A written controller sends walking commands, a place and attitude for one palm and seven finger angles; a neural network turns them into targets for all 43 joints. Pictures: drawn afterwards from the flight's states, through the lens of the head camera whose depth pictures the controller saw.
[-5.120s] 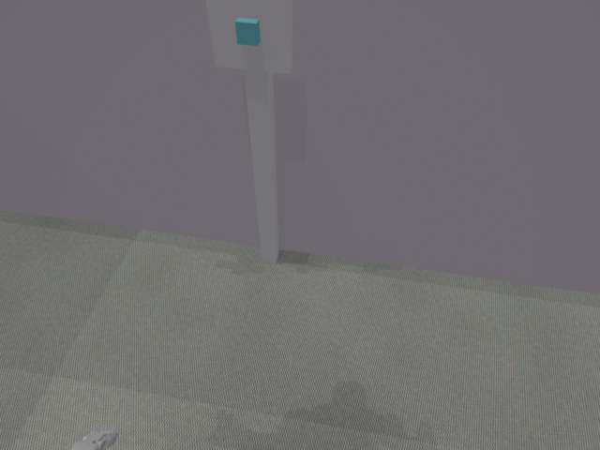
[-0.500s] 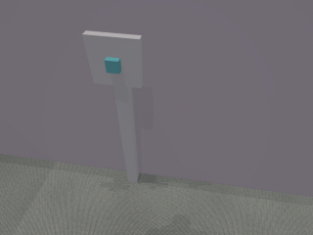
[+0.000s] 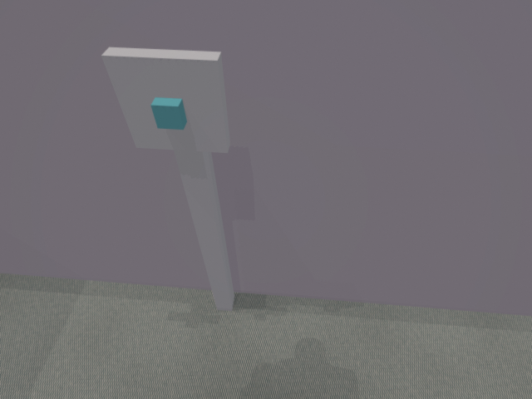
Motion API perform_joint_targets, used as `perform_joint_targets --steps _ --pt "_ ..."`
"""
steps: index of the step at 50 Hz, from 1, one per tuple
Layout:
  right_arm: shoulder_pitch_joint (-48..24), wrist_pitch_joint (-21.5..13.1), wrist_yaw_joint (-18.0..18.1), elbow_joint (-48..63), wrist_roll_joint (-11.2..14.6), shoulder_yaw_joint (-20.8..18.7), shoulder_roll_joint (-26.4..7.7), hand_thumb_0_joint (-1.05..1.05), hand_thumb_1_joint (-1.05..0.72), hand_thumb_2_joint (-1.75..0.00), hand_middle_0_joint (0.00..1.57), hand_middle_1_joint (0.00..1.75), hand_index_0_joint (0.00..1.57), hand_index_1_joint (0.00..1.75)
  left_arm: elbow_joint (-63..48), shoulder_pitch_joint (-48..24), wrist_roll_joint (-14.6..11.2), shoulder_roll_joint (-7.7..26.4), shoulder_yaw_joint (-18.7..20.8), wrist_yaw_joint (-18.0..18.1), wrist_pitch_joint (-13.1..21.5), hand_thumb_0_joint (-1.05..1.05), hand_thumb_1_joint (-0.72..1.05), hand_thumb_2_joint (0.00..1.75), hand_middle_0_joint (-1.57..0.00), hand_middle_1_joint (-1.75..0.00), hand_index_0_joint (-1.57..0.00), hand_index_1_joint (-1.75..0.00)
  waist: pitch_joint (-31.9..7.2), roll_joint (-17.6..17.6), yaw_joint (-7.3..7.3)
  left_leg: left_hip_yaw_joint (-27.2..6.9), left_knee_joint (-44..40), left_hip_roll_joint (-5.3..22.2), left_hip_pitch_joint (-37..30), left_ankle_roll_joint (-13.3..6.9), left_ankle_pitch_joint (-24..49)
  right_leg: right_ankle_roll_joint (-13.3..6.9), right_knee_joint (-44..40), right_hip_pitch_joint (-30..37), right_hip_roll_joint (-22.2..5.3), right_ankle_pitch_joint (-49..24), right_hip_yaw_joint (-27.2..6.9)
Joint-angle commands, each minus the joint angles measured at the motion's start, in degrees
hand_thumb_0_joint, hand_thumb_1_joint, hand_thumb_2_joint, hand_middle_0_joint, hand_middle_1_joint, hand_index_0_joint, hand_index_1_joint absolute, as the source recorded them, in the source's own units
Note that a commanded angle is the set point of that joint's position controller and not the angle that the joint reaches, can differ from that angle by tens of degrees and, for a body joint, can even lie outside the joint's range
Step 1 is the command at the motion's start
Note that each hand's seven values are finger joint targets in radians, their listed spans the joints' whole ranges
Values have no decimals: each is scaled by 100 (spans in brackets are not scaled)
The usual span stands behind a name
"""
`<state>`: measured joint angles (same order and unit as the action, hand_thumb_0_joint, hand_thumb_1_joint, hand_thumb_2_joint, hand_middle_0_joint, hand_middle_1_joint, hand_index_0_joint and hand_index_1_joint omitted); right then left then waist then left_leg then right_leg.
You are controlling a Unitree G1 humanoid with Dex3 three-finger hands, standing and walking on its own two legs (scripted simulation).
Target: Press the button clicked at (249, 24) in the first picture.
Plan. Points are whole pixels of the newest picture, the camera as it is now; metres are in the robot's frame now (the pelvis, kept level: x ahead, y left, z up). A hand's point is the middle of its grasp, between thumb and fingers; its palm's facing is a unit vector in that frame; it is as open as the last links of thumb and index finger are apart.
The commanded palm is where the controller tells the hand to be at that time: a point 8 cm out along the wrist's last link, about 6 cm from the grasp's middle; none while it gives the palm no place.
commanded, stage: come to a stop and stand still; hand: left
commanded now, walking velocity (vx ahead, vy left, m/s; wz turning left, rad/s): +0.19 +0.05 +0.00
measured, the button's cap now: (170, 112) +0.52 +0.20 +0.16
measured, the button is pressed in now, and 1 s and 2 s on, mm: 0 0 0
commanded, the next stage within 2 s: look again from close up in 1.04 s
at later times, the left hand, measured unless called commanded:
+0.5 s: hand out of the picture +0.07 +0.21 -0.17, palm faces +0.02 -0.98 -0.21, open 7.4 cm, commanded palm none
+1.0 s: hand out of the picture +0.03 +0.18 -0.17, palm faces +0.05 -0.99 -0.14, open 7.3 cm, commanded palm none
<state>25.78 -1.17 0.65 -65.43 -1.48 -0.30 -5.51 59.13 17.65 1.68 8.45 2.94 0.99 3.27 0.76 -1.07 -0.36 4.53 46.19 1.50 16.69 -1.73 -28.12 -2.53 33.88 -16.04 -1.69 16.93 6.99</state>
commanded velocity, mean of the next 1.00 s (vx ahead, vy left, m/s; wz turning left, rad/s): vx -0.04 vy -0.01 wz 0.00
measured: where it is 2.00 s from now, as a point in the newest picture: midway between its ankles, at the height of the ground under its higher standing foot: outside the picture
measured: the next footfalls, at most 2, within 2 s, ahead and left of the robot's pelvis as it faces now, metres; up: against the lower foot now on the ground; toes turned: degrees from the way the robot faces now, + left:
left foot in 0.22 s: +0.17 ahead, +0.15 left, +0.00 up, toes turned +5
right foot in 0.56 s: +0.06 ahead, -0.09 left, +0.00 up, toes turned -6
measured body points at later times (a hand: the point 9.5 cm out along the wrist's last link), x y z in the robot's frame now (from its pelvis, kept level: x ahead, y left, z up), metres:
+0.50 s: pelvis +0.04 +0.03 +0.01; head +0.07 +0.03 +0.45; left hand +0.07 +0.27 -0.15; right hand +0.13 -0.20 -0.14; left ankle +0.13 +0.15 -0.73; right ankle +0.01 -0.08 -0.70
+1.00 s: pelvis +0.05 +0.02 +0.01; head +0.06 +0.04 +0.46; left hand +0.03 +0.23 -0.15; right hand +0.03 -0.19 -0.14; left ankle +0.05 +0.13 -0.73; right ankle +0.02 -0.09 -0.73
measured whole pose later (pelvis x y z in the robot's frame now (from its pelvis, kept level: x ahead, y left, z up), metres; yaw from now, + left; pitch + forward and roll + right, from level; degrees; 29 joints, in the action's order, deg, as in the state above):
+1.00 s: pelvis +0.05 +0.02 +0.01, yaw +0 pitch +0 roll +0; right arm 17.8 -0.4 1.9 -65.2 -1.2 0.8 -6.3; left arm 63.9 18.3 0.9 7.4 0.3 1.5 0.2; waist 1.0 1.7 1.0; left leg 2.9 25.4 0.2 11.8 -0.9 -13.3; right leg -0.3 24.8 -8.4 -1.6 15.9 5.4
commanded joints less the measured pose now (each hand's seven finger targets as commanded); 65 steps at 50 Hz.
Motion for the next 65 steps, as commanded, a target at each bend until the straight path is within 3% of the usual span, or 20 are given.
perform_joint_targets --steps 1,8,11,14,20,25,26,27,28,29,32,36,39,41,43,56,57,58,60,65 --pt "-759 -122 -106 760 -5 -209 -490 0 -90 -90 20 30 20 30 75 1039 -16 612 126 139 32 0 90 90 -20 -30 -20 -30 644 743 262 -396 1600 458 2444 0 248 -1195 -2267 976 -2008 378 -2454" --pt "-107 -73 -31 515 71 -55 -285 0 -90 -90 20 30 20 30 -37 391 -39 566 12 113 -139 0 90 90 -20 -30 -20 -30 308 603 -207 82 -1791 96 -687 289 2372 -267 -1101 -309 -756 -1102 -469" --pt "-199 -61 81 742 40 -226 -1262 0 -90 -90 20 30 20 30 10 1064 -72 207 -51 151 -306 0 90 90 -20 -30 -20 -30 78 -776 5 -1456 -2438 1624 -404 -464 4123 237 -211 11 -98 855 -220" --pt "-664 5 214 821 38 -258 -1232 0 -90 -90 20 30 20 30 -35 951 -36 310 -43 119 -441 0 90 90 -20 -30 -20 -30 130 -1704 32 -1766 -2883 1777 -235 -832 4756 198 1255 -253 -51 1423 -378" --pt "-1036 81 258 1027 -5 -464 -1387 0 -90 -90 20 30 20 30 -374 555 -23 257 41 31 -517 0 90 90 -20 -30 -20 -30 -738 -750 -23 -1112 -2473 1780 -836 -1024 4919 343 2195 -837 26 1233 -556" --pt "-1318 205 130 1148 -37 -478 -1244 0 -90 -90 20 30 20 30 -319 1022 -19 137 44 36 -460 0 90 90 -20 -30 -20 -30 -558 -530 226 -961 -2531 1313 459 -576 1764 230 -153 706 70 269 -219" --pt "-1370 247 85 1180 -7 -439 -1026 0 -90 -90 20 30 20 30 -233 1241 15 261 57 57 -417 0 90 90 -20 -30 -20 -30 -321 -25 324 -695 -2199 851 1083 -271 583 193 -995 1107 -97 39 -451" --pt "-1395 307 37 1272 64 -350 -566 0 -90 -90 20 30 20 30 -295 1147 74 661 63 88 -344 0 90 90 -20 -30 -20 -30 0 1325 267 -200 -1137 133 1554 159 35 -146 -2073 708 -1176 1277 -2051" --pt "-1535 334 -22 1409 46 -320 -539 0 -90 -90 20 30 20 30 -517 652 30 992 44 93 -349 0 90 90 -20 -30 -20 -30 314 1546 233 -239 -401 -26 1418 243 10 -580 -2755 -286 -1931 2442 -2722" --pt "-1572 359 -59 1328 15 -315 -657 0 -90 -90 20 30 20 30 -624 283 17 967 55 130 -286 0 90 90 -20 -30 -20 -30 310 1166 135 -451 109 23 1024 217 283 -606 -2971 -842 -1915 2745 -2882" --pt "-1034 264 -106 927 -4 -297 -727 0 -90 -90 20 30 20 30 -605 -205 -15 697 -18 102 -135 0 90 90 -20 -30 -20 -30 669 1258 -140 -384 246 117 958 212 1067 -436 -2501 -424 -1188 805 -1643" --pt "-1068 125 -61 862 36 -157 -571 0 -90 -90 20 30 20 30 -335 375 -20 786 11 79 -133 0 90 90 -20 -30 -20 -30 380 760 168 -102 -1208 -14 472 261 922 -626 -1926 512 -1204 -816 -1325" --pt "-665 21 24 608 62 -87 -585 0 -90 -90 20 30 20 30 -112 460 -87 654 -41 78 -145 0 90 90 -20 -30 -20 -30 72 345 95 -316 -2475 111 -566 189 2167 -297 -1185 542 -794 -1555 -953" --pt "-604 -16 83 545 35 -102 -880 0 -90 -90 20 30 20 30 -18 652 -96 365 -92 90 -181 0 90 90 -20 -30 -20 -30 -25 -84 227 -784 -2272 715 -672 -78 3224 -46 -1088 405 -484 -990 -748" --pt "-624 -48 122 378 53 -32 -777 0 -90 -90 20 30 20 30 158 532 -114 344 -141 92 -193 0 90 90 -20 -30 -20 -30 -62 -546 199 -841 -2499 650 -530 -145 3309 52 -1046 689 -422 -934 -593" --pt "-383 -31 166 79 81 23 -562 0 -90 -90 20 30 20 30 550 704 -95 154 -251 125 -197 0 90 90 -20 -30 -20 -30 410 116 112 -720 -2750 459 -404 -52 2280 61 -1375 609 -481 -768 -644" --pt "-1079 -115 59 526 141 26 -847 0 -90 -90 20 30 20 30 640 903 -6 423 -314 337 -33 0 90 90 -20 -30 -20 -30 778 218 301 -553 -1566 411 7 126 2582 96 -1497 200 -701 -2279 -1025" --pt "-659 -33 34 643 98 3 -562 0 -90 -90 20 30 20 30 356 585 -62 619 -259 296 -17 0 90 90 -20 -30 -20 -30 434 95 -120 -602 -1775 244 -196 112 1327 -63 -1494 122 -887 -855 -1142" --pt "-447 -13 -8 596 37 15 -620 0 -90 -90 20 30 20 30 194 301 -66 598 -264 208 -23 0 90 90 -20 -30 -20 -30 353 -176 -130 -637 -1869 236 -218 57 1368 -115 -1270 -124 -601 464 -931" --pt "-453 -86 50 691 49 14 -793 0 -90 -90 20 30 20 30 216 466 -66 339 -292 168 -130 0 90 90 -20 -30 -20 -30 232 -150 28 -986 -2352 485 55 -174 1609 -7 -737 268 -278 3 -645"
